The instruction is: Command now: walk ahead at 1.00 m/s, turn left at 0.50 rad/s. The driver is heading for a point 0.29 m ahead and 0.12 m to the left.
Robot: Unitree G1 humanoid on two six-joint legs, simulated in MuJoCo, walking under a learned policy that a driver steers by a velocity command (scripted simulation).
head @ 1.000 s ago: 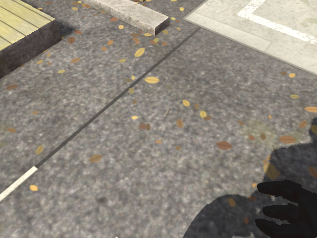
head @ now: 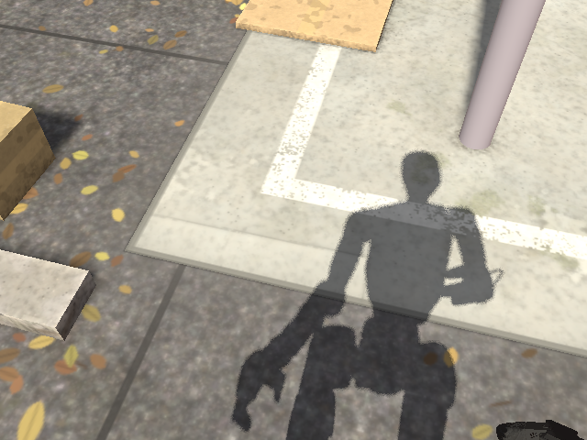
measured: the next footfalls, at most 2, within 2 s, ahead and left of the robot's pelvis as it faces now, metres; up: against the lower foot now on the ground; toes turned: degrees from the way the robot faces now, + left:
right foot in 0.38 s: +0.58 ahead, +0.00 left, +0.00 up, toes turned +13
left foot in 0.78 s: +0.46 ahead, +0.18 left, +0.00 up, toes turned +9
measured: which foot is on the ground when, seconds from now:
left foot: down 0.00-0.40, up 0.42-0.76, down 0.78-1.00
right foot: down 0.00-0.00, up 0.02-0.36, down 0.38-1.00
